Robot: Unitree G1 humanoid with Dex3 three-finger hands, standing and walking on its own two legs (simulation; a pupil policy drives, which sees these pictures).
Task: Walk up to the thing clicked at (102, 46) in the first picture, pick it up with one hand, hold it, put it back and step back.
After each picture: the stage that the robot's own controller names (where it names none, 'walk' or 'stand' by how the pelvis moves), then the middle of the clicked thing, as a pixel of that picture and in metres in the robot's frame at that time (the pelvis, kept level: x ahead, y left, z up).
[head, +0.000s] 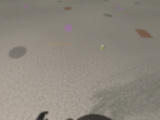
stand; (102, 47) +1.77 -0.31 -0.72
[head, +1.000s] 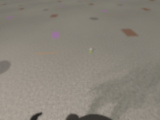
walk; (90, 51) +1.66 +0.09 -0.70
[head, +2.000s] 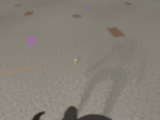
walk; (75, 61) +1.12 +0.32 -0.71
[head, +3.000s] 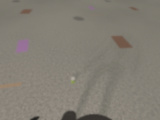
walk; (73, 80) +0.69 +0.22 -0.70
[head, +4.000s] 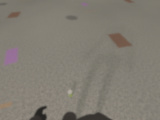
walk; (70, 93) +0.45 +0.23 -0.69
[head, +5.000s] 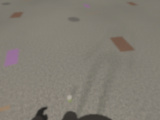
stand; (69, 98) +0.38 +0.23 -0.71
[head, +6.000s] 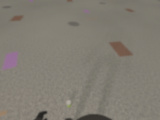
stand; (68, 103) +0.36 +0.21 -0.73
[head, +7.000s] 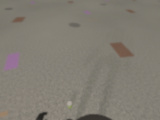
stand; (69, 104) +0.35 +0.21 -0.73
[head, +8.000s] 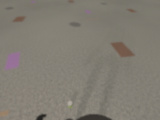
stand; (70, 104) +0.35 +0.20 -0.73
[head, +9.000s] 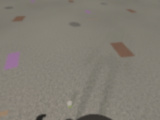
stand; (69, 104) +0.35 +0.20 -0.73
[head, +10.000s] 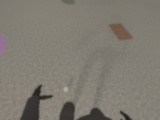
go down; (66, 90) +0.38 +0.22 -0.65
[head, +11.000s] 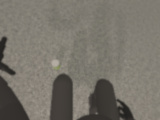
go down; (56, 64) +0.41 +0.28 -0.30
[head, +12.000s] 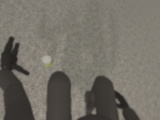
close in; (47, 61) +0.41 +0.30 -0.26
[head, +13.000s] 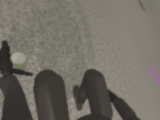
close; (19, 60) +0.38 +0.32 -0.21
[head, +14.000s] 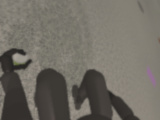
lift; (20, 59) +0.38 +0.32 -0.22
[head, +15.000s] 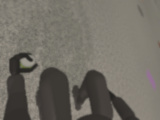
lift; (27, 62) +0.36 +0.30 -0.22
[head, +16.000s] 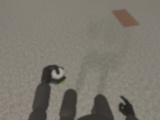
lift; (59, 76) +0.32 +0.20 -0.01
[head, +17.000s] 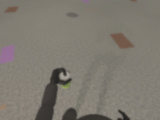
hold; (65, 80) +0.32 +0.17 -0.01
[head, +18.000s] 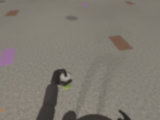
hold; (66, 81) +0.32 +0.17 -0.01
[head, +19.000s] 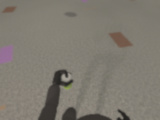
crouch; (67, 81) +0.32 +0.16 -0.03
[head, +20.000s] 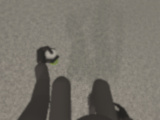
crouch; (52, 57) +0.44 +0.24 -0.10
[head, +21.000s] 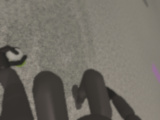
lower; (17, 58) +0.40 +0.32 -0.22
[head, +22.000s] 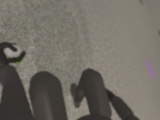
lower; (15, 55) +0.41 +0.32 -0.22
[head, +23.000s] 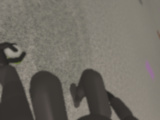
lower; (15, 55) +0.41 +0.33 -0.23
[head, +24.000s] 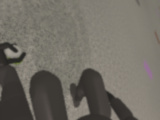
lower; (15, 55) +0.41 +0.32 -0.22
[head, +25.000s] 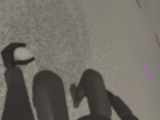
open; (21, 56) +0.40 +0.30 -0.23
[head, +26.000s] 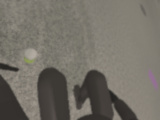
stand; (30, 56) +0.40 +0.29 -0.23
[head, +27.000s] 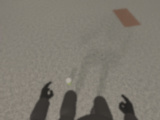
walk; (68, 81) +0.41 +0.21 -0.53
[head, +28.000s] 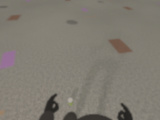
stand; (70, 101) +0.38 +0.19 -0.67
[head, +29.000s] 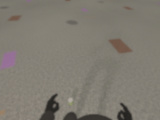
stand; (70, 101) +0.38 +0.19 -0.67
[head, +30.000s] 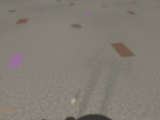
stand; (73, 102) +0.40 +0.17 -0.72
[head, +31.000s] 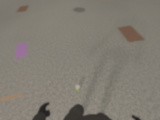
walk; (77, 88) +0.46 +0.19 -0.70
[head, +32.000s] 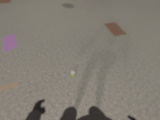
walk; (72, 74) +0.68 +0.21 -0.70
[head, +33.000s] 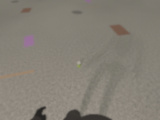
stand; (79, 64) +0.98 +0.23 -0.70
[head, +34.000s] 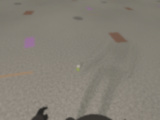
stand; (78, 68) +1.00 +0.19 -0.72
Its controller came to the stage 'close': yes
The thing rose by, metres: 0.70
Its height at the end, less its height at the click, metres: +0.00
